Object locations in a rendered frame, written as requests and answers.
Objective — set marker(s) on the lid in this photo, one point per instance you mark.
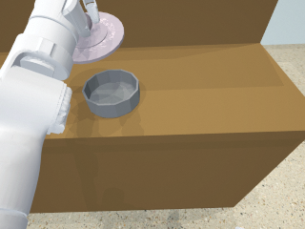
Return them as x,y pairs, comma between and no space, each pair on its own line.
106,37

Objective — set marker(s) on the robot left upper arm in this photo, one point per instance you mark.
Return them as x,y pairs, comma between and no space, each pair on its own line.
32,105

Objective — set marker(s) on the robot left hand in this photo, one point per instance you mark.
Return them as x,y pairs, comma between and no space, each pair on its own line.
93,14

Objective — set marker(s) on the table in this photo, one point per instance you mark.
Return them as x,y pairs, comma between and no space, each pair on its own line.
216,113

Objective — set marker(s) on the pot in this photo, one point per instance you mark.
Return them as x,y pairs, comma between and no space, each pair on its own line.
112,93

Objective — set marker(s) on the knob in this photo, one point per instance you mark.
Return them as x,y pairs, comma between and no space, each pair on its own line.
89,21

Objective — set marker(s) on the left robot forearm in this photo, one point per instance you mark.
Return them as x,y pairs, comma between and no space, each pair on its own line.
48,42

